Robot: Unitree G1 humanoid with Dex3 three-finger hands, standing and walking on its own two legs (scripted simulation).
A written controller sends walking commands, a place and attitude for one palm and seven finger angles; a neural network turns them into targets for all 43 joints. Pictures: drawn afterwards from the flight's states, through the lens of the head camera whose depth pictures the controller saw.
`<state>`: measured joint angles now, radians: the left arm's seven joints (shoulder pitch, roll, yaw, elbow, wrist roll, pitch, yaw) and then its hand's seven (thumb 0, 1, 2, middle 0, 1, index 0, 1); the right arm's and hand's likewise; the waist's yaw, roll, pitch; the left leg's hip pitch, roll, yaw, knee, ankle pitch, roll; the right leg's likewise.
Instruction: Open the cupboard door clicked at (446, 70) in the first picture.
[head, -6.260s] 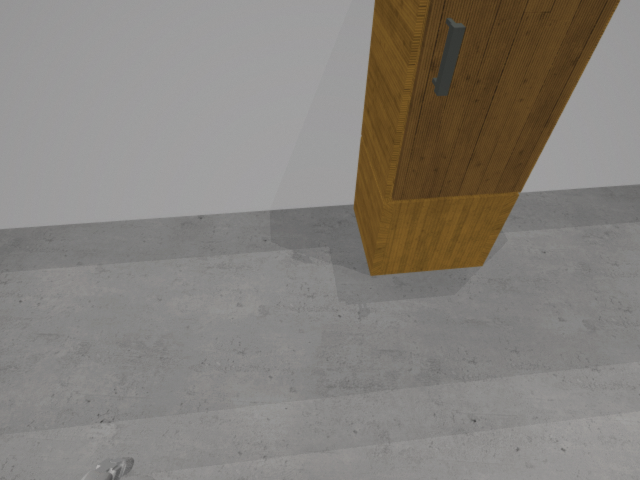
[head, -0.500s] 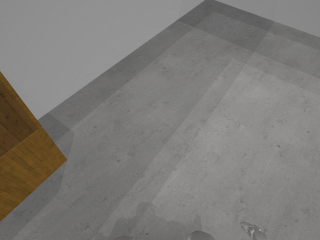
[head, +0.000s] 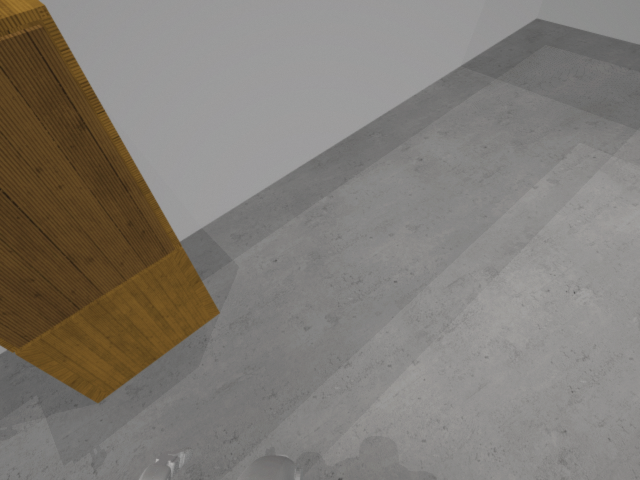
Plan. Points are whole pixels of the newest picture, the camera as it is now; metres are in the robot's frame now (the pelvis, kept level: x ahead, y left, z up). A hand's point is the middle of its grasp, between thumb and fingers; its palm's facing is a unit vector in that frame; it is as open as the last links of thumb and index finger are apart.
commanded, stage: turn to face it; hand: left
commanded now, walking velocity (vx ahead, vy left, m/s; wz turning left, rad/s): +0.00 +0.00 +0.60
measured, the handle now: out of the picture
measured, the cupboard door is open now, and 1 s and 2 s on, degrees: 0 0 0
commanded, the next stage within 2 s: take the last steps up to it in 1.10 s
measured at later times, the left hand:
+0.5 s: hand out of the picture -0.04 +0.29 -0.18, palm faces +0.34 -0.91 -0.24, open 7.4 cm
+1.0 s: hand out of the picture -0.05 +0.23 -0.14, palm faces +0.53 -0.79 -0.30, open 7.4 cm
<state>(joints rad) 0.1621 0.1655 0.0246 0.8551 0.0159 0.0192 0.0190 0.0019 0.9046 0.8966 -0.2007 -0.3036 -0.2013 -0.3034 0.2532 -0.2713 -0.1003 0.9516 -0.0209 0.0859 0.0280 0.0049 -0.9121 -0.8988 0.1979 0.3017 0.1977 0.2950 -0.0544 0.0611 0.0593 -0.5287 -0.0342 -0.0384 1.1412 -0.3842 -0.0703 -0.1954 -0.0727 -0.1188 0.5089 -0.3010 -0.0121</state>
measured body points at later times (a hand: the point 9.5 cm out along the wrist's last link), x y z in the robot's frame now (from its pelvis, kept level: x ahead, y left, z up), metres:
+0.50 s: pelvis -0.03 +0.06 +0.00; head -0.01 +0.10 +0.44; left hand -0.06 +0.34 -0.16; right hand +0.16 -0.15 -0.12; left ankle -0.02 +0.14 -0.74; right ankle +0.00 -0.11 -0.65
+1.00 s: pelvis -0.04 +0.00 +0.00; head +0.00 -0.02 +0.45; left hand -0.07 +0.27 -0.11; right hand +0.12 -0.20 -0.17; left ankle -0.07 +0.13 -0.68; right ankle +0.01 -0.09 -0.74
